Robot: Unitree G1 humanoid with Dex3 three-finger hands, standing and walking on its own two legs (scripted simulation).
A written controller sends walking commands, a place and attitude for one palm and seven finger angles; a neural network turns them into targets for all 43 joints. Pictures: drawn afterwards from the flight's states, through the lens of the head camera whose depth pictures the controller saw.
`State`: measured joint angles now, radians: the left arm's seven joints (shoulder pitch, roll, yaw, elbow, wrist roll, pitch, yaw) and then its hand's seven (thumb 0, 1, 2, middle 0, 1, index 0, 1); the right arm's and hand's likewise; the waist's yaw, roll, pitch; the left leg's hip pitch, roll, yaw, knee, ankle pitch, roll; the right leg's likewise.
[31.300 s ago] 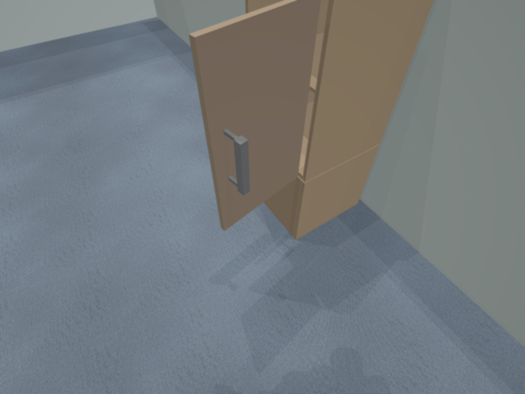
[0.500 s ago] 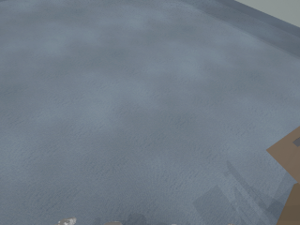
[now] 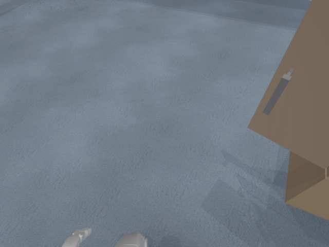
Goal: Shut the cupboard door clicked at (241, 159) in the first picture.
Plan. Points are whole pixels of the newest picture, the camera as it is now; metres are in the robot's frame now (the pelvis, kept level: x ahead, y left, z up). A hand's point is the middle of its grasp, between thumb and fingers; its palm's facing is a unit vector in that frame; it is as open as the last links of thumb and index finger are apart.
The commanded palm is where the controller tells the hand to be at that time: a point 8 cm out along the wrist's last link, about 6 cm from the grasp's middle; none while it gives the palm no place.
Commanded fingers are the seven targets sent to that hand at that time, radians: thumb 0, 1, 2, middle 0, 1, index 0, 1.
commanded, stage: turn to face it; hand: left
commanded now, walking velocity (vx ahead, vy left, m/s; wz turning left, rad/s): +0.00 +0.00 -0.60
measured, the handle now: (278, 92) +0.61 -0.37 -0.05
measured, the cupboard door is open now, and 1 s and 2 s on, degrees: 75 75 75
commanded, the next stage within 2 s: take the last steps up to it in 1.04 s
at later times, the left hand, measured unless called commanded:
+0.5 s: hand (93, 235) +0.17 +0.22 -0.16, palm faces -0.24 -0.95 -0.20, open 7.4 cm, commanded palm none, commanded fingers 0.00 0.90 0.90 -0.20 -0.30 -0.20 -0.30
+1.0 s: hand (132, 212) +0.23 +0.12 -0.16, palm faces -0.50 -0.84 -0.21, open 7.4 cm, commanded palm none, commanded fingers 0.00 0.90 0.90 -0.20 -0.30 -0.20 -0.30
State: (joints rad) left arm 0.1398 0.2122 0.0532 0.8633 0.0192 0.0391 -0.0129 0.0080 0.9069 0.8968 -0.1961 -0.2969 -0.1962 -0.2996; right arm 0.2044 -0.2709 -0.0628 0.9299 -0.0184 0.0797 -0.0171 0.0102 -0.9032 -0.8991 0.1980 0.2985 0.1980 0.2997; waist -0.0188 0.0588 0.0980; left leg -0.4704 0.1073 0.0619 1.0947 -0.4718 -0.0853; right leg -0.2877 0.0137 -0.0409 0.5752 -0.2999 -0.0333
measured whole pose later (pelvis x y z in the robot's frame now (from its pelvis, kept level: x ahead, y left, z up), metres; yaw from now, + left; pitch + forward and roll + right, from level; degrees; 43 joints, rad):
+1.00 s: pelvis +0.05 +0.00 +0.00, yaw -30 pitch +1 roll -1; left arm 0.17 0.21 0.04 0.91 0.03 0.04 -0.01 0.01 0.90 0.90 -0.20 -0.30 -0.20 -0.30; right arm 0.21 -0.23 -0.04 0.92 -0.01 0.05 -0.01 0.01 -0.90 -0.90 0.20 0.30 0.20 0.30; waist -0.01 0.00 0.05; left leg -0.41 0.06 0.04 0.79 -0.38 -0.08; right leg -0.26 0.02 0.03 0.51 -0.27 0.00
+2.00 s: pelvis +0.15 -0.16 +0.00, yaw -41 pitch -1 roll -1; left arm 0.25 0.18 0.04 1.06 0.02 0.03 0.00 0.01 0.91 0.90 -0.20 -0.30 -0.20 -0.30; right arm 0.19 -0.15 -0.01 0.99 -0.03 -0.02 -0.04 0.00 -0.92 -0.90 0.20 0.30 0.20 0.30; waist 0.01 -0.03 0.08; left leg -0.31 0.06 0.14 0.56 -0.24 0.03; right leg -0.37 0.00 -0.03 0.97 -0.50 0.00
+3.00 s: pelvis +0.14 -0.17 +0.00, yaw -41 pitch -1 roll +1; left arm 0.34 0.19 -0.01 1.02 0.03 0.01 0.02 0.01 0.91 0.90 -0.20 -0.30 -0.20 -0.30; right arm 0.28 -0.20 -0.02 0.98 -0.01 0.01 0.00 0.01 -0.91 -0.90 0.20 0.30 0.20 0.30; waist 0.01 0.01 0.03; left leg -0.18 -0.02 0.10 0.50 -0.31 0.04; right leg -0.32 -0.06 0.05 0.52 -0.19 0.05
